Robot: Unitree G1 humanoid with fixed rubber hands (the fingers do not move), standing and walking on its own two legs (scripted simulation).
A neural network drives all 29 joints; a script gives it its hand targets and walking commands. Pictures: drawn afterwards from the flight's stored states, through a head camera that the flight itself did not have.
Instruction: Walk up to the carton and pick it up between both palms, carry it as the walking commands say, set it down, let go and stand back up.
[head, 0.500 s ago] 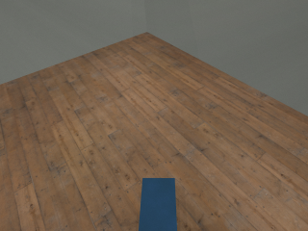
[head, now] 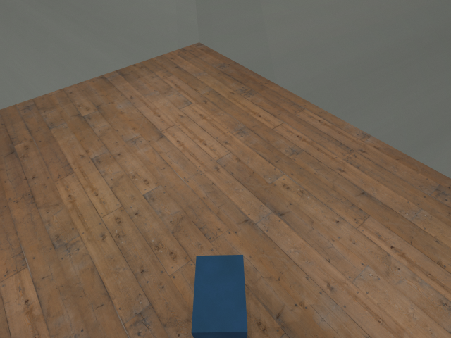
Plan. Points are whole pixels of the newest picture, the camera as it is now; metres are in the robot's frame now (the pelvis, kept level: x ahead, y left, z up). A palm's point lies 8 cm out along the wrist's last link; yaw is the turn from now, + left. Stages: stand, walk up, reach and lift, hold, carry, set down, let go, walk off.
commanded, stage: walk up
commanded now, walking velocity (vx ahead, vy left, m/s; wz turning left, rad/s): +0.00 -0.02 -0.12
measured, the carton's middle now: (220, 303) +0.40 +0.06 -0.64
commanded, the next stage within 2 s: stand in 0.32 s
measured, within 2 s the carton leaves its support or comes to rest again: neither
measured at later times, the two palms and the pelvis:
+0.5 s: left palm out of the picture +0.04 +0.24 -0.13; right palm out of the picture +0.00 -0.24 -0.14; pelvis +0.00 +0.00 +0.00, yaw -1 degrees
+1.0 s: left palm out of the picture +0.13 +0.25 -0.16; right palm out of the picture +0.13 -0.19 -0.16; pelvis -0.04 +0.04 -0.04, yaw +0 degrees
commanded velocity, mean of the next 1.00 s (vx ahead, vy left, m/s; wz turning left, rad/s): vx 0.00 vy -0.01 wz -0.03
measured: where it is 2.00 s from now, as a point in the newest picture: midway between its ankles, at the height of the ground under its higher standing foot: outside the picture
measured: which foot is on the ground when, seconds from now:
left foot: down 0.00-1.00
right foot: down 0.00-1.00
